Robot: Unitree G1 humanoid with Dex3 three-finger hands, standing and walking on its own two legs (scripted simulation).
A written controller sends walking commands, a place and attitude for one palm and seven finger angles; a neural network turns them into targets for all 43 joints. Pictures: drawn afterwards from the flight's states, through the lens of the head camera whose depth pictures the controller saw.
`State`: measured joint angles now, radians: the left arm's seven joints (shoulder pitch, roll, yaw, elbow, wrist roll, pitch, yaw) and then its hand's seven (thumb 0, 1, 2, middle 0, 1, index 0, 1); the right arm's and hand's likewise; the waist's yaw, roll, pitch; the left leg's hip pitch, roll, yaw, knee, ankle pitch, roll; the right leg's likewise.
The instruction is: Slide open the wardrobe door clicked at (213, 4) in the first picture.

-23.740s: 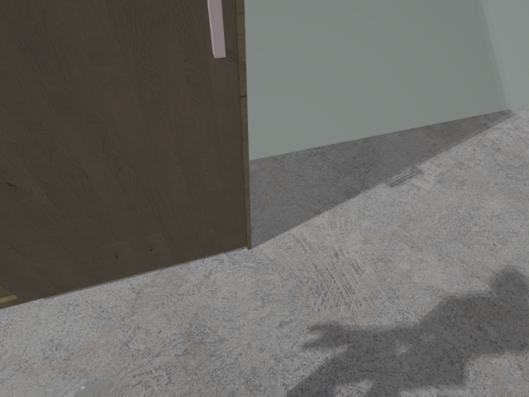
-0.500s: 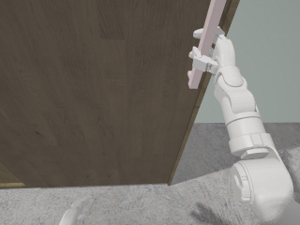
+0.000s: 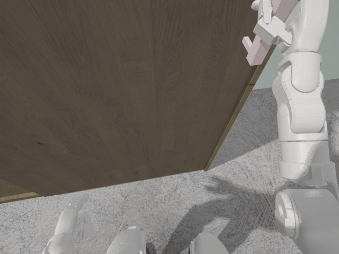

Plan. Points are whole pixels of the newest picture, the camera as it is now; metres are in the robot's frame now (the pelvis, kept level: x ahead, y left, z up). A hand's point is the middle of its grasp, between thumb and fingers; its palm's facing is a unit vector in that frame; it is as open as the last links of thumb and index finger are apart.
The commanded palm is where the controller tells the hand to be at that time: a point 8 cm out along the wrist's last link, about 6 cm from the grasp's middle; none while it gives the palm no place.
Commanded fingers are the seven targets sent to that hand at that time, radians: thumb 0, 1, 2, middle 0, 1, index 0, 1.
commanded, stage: step sideways, sliding the door along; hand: right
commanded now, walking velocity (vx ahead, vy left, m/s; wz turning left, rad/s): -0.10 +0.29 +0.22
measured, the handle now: out of the picture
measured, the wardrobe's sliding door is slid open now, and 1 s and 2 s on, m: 0.01 0.21 0.33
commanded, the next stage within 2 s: none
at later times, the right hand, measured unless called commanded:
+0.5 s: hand (221, 21) +0.44 -0.09 +0.26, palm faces +0.42 +0.91 -0.07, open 7.0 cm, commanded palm +0.39 -0.04 +0.25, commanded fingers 0.00 -0.90 -0.90 0.45 1.40 0.45 1.40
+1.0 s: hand (143, 32) +0.42 +0.04 +0.26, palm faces +0.11 +0.99 -0.01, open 7.2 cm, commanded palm +0.39 +0.04 +0.24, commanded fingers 0.00 -0.90 -0.90 0.45 1.40 0.45 1.40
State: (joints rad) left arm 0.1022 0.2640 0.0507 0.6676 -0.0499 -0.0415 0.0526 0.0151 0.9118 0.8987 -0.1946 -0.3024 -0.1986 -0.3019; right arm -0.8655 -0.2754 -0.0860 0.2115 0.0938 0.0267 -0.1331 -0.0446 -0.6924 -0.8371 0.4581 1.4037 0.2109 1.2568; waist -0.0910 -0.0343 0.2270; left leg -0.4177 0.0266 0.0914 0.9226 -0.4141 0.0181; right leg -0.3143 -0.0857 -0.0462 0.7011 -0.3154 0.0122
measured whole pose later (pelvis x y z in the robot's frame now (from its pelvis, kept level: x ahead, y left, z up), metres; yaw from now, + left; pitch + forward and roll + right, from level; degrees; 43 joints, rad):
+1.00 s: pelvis +0.13 +0.17 +0.01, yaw +3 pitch -5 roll +3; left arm 0.12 0.12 -0.06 0.48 -0.01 -0.15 -0.07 0.01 0.91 0.90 -0.20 -0.30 -0.26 -0.34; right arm -0.18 -0.16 -0.02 -0.55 0.08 -0.06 -0.12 -0.09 -0.68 -0.83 0.46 1.40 0.09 1.23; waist -0.13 -0.05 0.24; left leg -0.33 -0.02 0.14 0.63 -0.12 -0.02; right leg -0.07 -0.21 -0.20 0.66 -0.45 0.06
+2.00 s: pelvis -0.05 +0.29 +0.02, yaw +8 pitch -4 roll +4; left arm 0.10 0.21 0.02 0.68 -0.06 -0.02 0.02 0.01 0.91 0.90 -0.19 -0.30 -0.20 -0.30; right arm -0.77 -0.29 -0.14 0.15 0.06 0.00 -0.16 -0.01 -0.69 -0.80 0.46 1.40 0.22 1.25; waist -0.09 0.00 0.23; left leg -0.48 0.03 0.03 1.23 -0.40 0.00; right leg -0.31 -0.15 -0.09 0.63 -0.24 0.00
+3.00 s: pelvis -0.01 +0.54 +0.01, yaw +5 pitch -2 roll +2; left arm 0.05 0.20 -0.01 0.57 -0.06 -0.13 -0.02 0.01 0.91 0.90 -0.20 -0.30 -0.20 -0.30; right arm -0.53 -0.31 -0.30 -0.07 0.07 -0.03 -0.16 -0.10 -0.65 -0.81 0.46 1.40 0.22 1.19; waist -0.12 -0.09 0.22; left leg -0.25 0.01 0.10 0.58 -0.30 0.01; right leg -0.36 -0.23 0.00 0.84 -0.51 0.05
